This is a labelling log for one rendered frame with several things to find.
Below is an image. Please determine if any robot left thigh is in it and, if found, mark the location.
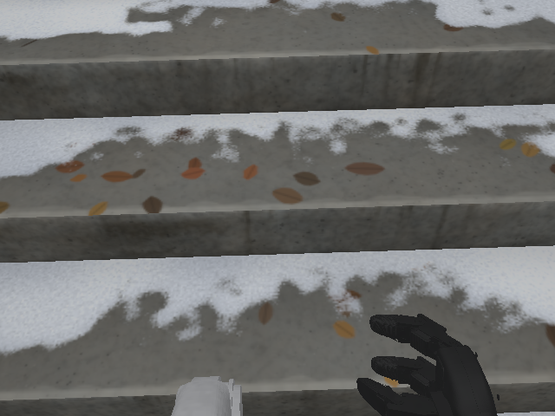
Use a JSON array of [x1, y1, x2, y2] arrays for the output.
[[171, 376, 243, 416]]

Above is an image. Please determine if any right robot hand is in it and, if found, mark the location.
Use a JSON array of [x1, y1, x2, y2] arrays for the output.
[[356, 314, 500, 416]]

